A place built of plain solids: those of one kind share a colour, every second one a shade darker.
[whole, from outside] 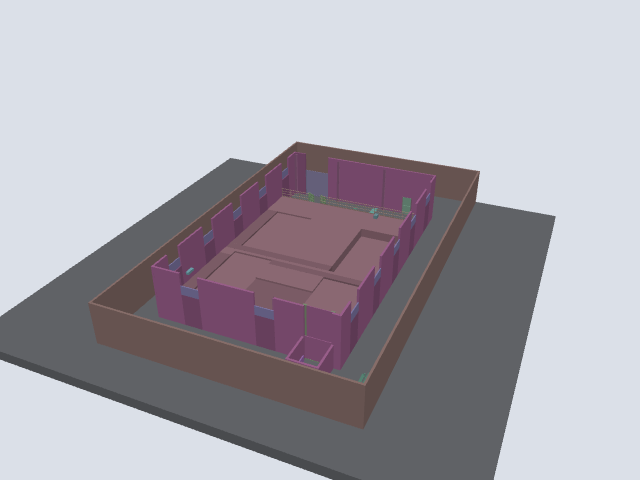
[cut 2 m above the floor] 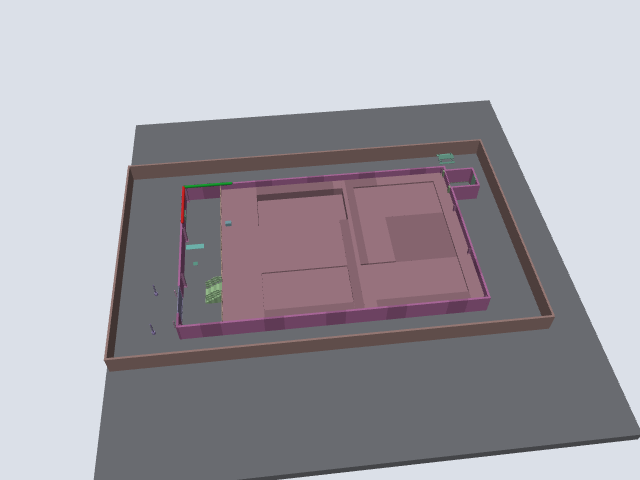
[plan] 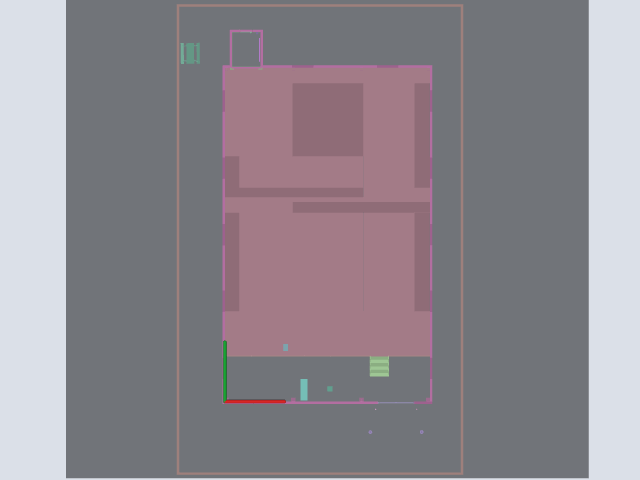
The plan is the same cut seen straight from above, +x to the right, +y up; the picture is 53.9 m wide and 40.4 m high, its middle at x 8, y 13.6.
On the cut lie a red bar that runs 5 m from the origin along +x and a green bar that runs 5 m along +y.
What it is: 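A works' hall with a gallery's end over sunk ground; one tall room; a strip of floor behind the doors, a deck 1.20 m over it that fills the rest, and 3 sunk grounds in the deck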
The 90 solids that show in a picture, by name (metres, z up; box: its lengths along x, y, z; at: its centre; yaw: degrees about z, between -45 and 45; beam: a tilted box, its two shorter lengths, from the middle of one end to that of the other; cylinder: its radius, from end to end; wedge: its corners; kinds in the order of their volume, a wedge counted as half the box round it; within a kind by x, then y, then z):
{
 "raised_floor_bank_1": {"box": [1.2, 8.3, 1.25], "at": [0.6, 11.75, 0.57]},
 "raised_floor_bank_2": {"box": [1.2, 0.9, 1.25], "at": [0.6, 16.35, 0.57]},
 "raised_floor_bank_3": {"box": [1.2, 2.65, 1.25], "at": [0.6, 19.32, 0.57]},
 "raised_floor_bank_4": {"box": [1.2, 6.15, 1.25], "at": [0.6, 23.73, 0.57]},
 "raised_floor_bank_5": {"box": [4.5, 9.2, 0.3], "at": [3.45, 12.2, 0.1]},
 "raised_floor_bank_6": {"box": [4.5, 8.8, 1.07], "at": [3.45, 22.4, 0.49]},
 "raised_floor_bank_7": {"box": [11.65, 0.8, 1.25], "at": [5.83, 17.6, 0.57]},
 "raised_floor_bank_8": {"box": [17.25, 3.8, 1.25], "at": [8.62, 5.7, 0.57]},
 "raised_floor_bank_9": {"box": [17.25, 0.4, 1.25], "at": [8.62, 17.0, 0.57]},
 "raised_floor_bank_10": {"box": [17.25, 1.3, 1.25], "at": [8.62, 27.45, 0.57]},
 "raised_floor_bank_11": {"box": [5.95, 8.3, 1.25], "at": [8.68, 11.75, 0.57]},
 "raised_floor_bank_12": {"box": [5.95, 2.65, 1.25], "at": [8.68, 19.32, 0.57]},
 "raised_floor_bank_13": {"box": [5.95, 6.15, 1.07], "at": [8.68, 23.73, 0.49]},
 "raised_floor_bank_14": {"box": [11.55, 0.9, 1.25], "at": [11.47, 16.35, 0.57]},
 "raised_floor_bank_15": {"box": [4.3, 8.3, 1.08], "at": [13.8, 11.75, 0.49]},
 "raised_floor_bank_16": {"box": [4.3, 9.6, 1.07], "at": [13.8, 22.0, 0.49]},
 "raised_floor_bank_17": {"box": [1.3, 8.3, 1.25], "at": [16.6, 11.75, 0.57]},
 "raised_floor_bank_18": {"box": [1.3, 0.8, 1.25], "at": [16.6, 17.6, 0.57]},
 "raised_floor_bank_19": {"box": [1.3, 2.65, 1.25], "at": [16.6, 19.32, 0.57]},
 "raised_floor_bank_20": {"box": [1.3, 6.15, 1.25], "at": [16.6, 23.73, 0.57]},
 "yard_bound_1": {"box": [0.2, 39.6, 4.25], "at": [-3.95, 13.63, 2.08]},
 "yard_bound_2": {"box": [24.1, 0.2, 4.25], "at": [8.0, -6.07, 2.08]},
 "yard_bound_3": {"box": [24.1, 0.2, 4.25], "at": [8.0, 33.33, 2.08]},
 "yard_bound_4": {"box": [0.2, 39.6, 4.25], "at": [19.95, 13.63, 2.08]},
 "wall_1": {"box": [0.2, 2.11, 5.45], "at": [-0.1, 0.85, 2.67]},
 "wall_2": {"box": [0.2, 1.81, 3.3], "at": [-0.1, 2.8, 1.6]},
 "wall_3": {"box": [0.2, 3.86, 5.45], "at": [-0.1, 5.62, 2.67]},
 "wall_4": {"box": [0.2, 1.81, 3.3], "at": [-0.1, 8.45, 1.6]},
 "wall_5": {"box": [0.2, 3.81, 5.45], "at": [-0.1, 11.25, 2.67]},
 "wall_6": {"box": [0.2, 1.81, 3.3], "at": [-0.1, 14.05, 1.6]},
 "wall_7": {"box": [0.2, 3.81, 5.45], "at": [-0.1, 16.85, 2.67]},
 "wall_8": {"box": [0.2, 1.81, 3.3], "at": [-0.1, 19.65, 1.6]},
 "wall_9": {"box": [0.2, 3.86, 5.45], "at": [-0.1, 22.48, 2.67]},
 "wall_10": {"box": [0.2, 1.81, 3.3], "at": [-0.1, 25.3, 1.6]},
 "wall_11": {"box": [0.2, 2.11, 5.45], "at": [-0.1, 27.25, 2.67]},
 "wall_12": {"box": [0.8, 0.2, 5.45], "at": [0.2, 28.2, 2.67]},
 "wall_13": {"box": [0.2, 3.2, 2.45], "at": [0.5, 29.7, 1.18]},
 "wall_14": {"box": [2.52, 0.06, 5.45], "at": [1.8, 28.07, 2.67]},
 "wall_15": {"box": [2.4, 0.06, 2.45], "at": [1.8, 28.13, 1.18]},
 "wall_16": {"box": [2.8, 0.2, 2.45], "at": [1.8, 31.2, 1.18]},
 "wall_17": {"box": [0.2, 3.2, 2.45], "at": [3.1, 29.7, 1.18]},
 "wall_18": {"box": [2.66, 0.2, 5.45], "at": [4.33, 28.2, 2.67]},
 "wall_19": {"box": [13.11, 0.2, 5.45], "at": [6.35, -0.1, 2.67]},
 "wall_20": {"box": [1.81, 0.2, 3.3], "at": [6.55, 28.2, 1.6]},
 "wall_21": {"box": [5.36, 0.2, 5.45], "at": [10.12, 28.2, 2.67]},
 "wall_22": {"box": [1.81, 0.2, 3.3], "at": [13.7, 28.2, 1.6]},
 "wall_23": {"box": [2.86, 0.2, 5.45], "at": [16.02, 28.2, 2.67]},
 "wall_24": {"box": [1.56, 0.2, 5.45], "at": [16.68, -0.1, 2.67]},
 "wall_25": {"box": [0.2, 2.11, 5.45], "at": [17.35, 0.85, 2.67]},
 "wall_26": {"box": [0.2, 1.81, 3.3], "at": [17.35, 2.8, 1.6]},
 "wall_27": {"box": [0.2, 3.86, 5.45], "at": [17.35, 5.62, 2.67]},
 "wall_28": {"box": [0.2, 1.81, 3.3], "at": [17.35, 8.45, 1.6]},
 "wall_29": {"box": [0.2, 3.81, 5.45], "at": [17.35, 11.25, 2.67]},
 "wall_30": {"box": [0.2, 1.81, 3.3], "at": [17.35, 14.05, 1.6]},
 "wall_31": {"box": [0.2, 3.81, 5.45], "at": [17.35, 16.85, 2.67]},
 "wall_32": {"box": [0.2, 1.81, 3.3], "at": [17.35, 19.65, 1.6]},
 "wall_33": {"box": [0.2, 3.86, 5.45], "at": [17.35, 22.48, 2.67]},
 "wall_34": {"box": [0.2, 1.81, 3.3], "at": [17.35, 25.3, 1.6]},
 "wall_35": {"box": [0.2, 2.11, 5.45], "at": [17.35, 27.25, 2.67]},
 "door_landing_1": {"box": [1.62, 0.3, 0.22], "at": [13.0, 2.27, 0.06]},
 "door_landing_2": {"box": [1.62, 0.3, 0.39], "at": [13.0, 2.55, 0.15]},
 "door_landing_3": {"box": [1.62, 0.3, 0.56], "at": [13.0, 2.83, 0.23]},
 "door_landing_4": {"box": [1.62, 0.3, 0.74], "at": [13.0, 3.11, 0.32]},
 "door_landing_5": {"box": [1.62, 0.3, 0.91], "at": [13.0, 3.39, 0.4]},
 "door_landing_6": {"box": [1.62, 0.3, 1.08], "at": [13.0, 3.67, 0.49]},
 "window_pane_1": {"box": [0.1, 1.8, 0.91], "at": [-0.15, 8.45, 3.69]},
 "window_pane_2": {"box": [0.1, 1.8, 0.91], "at": [-0.15, 14.05, 3.69]},
 "window_pane_3": {"box": [0.1, 1.8, 0.91], "at": [-0.15, 19.65, 3.69]},
 "window_pane_4": {"box": [0.1, 1.8, 0.91], "at": [-0.15, 25.3, 3.69]},
 "window_pane_5": {"box": [1.8, 0.1, 0.91], "at": [6.55, 28.25, 3.69]},
 "window_pane_6": {"box": [1.8, 0.1, 0.91], "at": [13.7, 28.25, 3.69]},
 "window_pane_7": {"box": [0.1, 1.8, 0.91], "at": [17.4, 2.8, 3.69]},
 "window_pane_8": {"box": [0.1, 1.8, 0.91], "at": [17.4, 8.45, 3.69]},
 "window_pane_9": {"box": [0.1, 1.8, 0.91], "at": [17.4, 14.05, 3.69]},
 "window_pane_10": {"box": [0.1, 1.8, 0.91], "at": [17.4, 19.65, 3.69]},
 "window_pane_11": {"box": [0.1, 1.8, 0.91], "at": [17.4, 25.3, 3.69]},
 "roller_shutter_1": {"box": [2.86, 0.06, 3.35], "at": [14.4, -0.12, 1.62]},
 "pier_1": {"box": [0.34, 0.17, 5.45], "at": [3.0, 28.02, 2.67]},
 "deck_rail_1": {"box": [12.25, 0.024, 0.1], "at": [6.12, 3.83, 1.25]},
 "deck_rail_2": {"box": [12.25, 0.05, 0.05], "at": [6.12, 3.83, 1.58]},
 "deck_rail_3": {"box": [12.25, 0.05, 0.05], "at": [6.12, 3.83, 1.91]},
 "deck_rail_4": {"box": [12.25, 0.05, 0.05], "at": [6.12, 3.83, 2.23]},
 "beyond_bench_table_1": {"box": [0.27, 1.76, 0.042], "at": [-3.59, 29.3, 0.43], "yaw": 0.7},
 "beyond_bench_table_2": {"box": [0.64, 1.74, 0.06], "at": [-2.92, 29.3, 0.72], "yaw": 0.7},
 "beyond_bench_table_3": {"box": [0.27, 1.76, 0.042], "at": [-2.25, 29.31, 0.43], "yaw": 0.7},
 "door_leaf_1": {"box": [1.0, 0.044, 2.15], "at": [2.9, 0.0, 1.02]},
 "trench_plates_1": {"box": [0.6, 1.81, 0.07], "at": [6.65, 0.99, -0.01]},
 "steel_column_1": {"box": [0.26, 0.014, 5.25], "at": [5.75, 0.26, 2.58]},
 "steel_column_2": {"box": [0.26, 0.014, 5.25], "at": [11.5, 0.26, 2.58]},
 "steel_column_3": {"box": [0.26, 0.014, 5.25], "at": [17.11, 0.26, 2.58]}
}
